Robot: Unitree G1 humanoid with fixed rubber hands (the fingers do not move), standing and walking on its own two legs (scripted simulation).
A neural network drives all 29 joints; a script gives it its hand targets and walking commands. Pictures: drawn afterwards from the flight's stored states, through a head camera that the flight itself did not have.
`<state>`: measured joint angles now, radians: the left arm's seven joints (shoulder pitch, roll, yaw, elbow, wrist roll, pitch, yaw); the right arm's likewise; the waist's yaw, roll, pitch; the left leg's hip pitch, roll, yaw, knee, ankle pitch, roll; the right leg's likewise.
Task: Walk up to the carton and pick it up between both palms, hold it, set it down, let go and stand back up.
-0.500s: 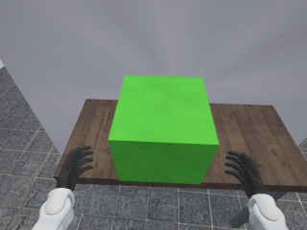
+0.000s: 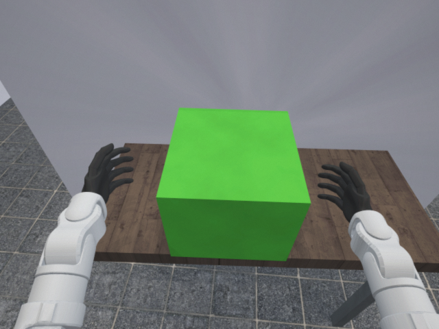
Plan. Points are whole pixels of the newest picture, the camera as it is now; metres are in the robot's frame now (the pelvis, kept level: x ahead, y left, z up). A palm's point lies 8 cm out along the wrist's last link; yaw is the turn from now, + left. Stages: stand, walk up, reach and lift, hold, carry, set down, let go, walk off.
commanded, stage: reach and lift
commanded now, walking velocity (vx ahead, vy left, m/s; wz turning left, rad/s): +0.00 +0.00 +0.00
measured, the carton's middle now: (230, 181) +0.47 +0.00 +0.00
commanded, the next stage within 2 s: none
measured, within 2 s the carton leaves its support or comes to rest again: neither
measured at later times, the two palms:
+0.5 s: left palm (103, 148) +0.40 +0.24 +0.16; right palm (357, 162) +0.41 -0.22 +0.13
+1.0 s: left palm (109, 130) +0.44 +0.24 +0.16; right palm (345, 143) +0.45 -0.22 +0.14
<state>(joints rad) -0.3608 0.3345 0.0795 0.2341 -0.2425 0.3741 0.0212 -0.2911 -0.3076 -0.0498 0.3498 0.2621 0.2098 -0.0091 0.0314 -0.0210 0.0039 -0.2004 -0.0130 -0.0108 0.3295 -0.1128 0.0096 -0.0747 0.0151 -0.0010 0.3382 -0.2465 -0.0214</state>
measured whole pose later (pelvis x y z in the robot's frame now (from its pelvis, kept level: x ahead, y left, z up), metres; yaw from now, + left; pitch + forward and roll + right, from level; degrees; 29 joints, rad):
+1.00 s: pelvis +0.02 -0.01 +0.00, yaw +0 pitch +5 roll +0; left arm -0.87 0.39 0.11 0.77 -0.22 0.31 -0.01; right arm -0.85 -0.38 0.00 0.90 0.31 0.18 -0.03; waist 0.03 -0.01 -0.02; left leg -0.28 -0.01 -0.01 0.32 -0.12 0.00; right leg -0.15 0.02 0.00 0.31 -0.24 -0.02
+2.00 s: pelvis +0.00 +0.00 -0.02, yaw -1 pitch +21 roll -1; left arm -0.94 0.26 -0.06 1.32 -0.26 -0.30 0.00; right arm -0.90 -0.31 0.13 1.22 0.35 -0.24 0.00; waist 0.03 -0.01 -0.20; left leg -0.74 0.01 -0.01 0.49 -0.13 0.00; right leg -0.62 0.03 0.00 0.53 -0.28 -0.02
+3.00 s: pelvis +0.01 +0.00 -0.01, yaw -1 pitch +19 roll -1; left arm -0.85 0.15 0.30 1.32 0.09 -0.40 0.00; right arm -0.82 -0.13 -0.34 1.26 -0.07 -0.36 -0.05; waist 0.03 -0.01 -0.22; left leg -0.64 0.01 -0.01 0.44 -0.13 0.00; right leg -0.51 0.03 0.00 0.45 -0.26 -0.02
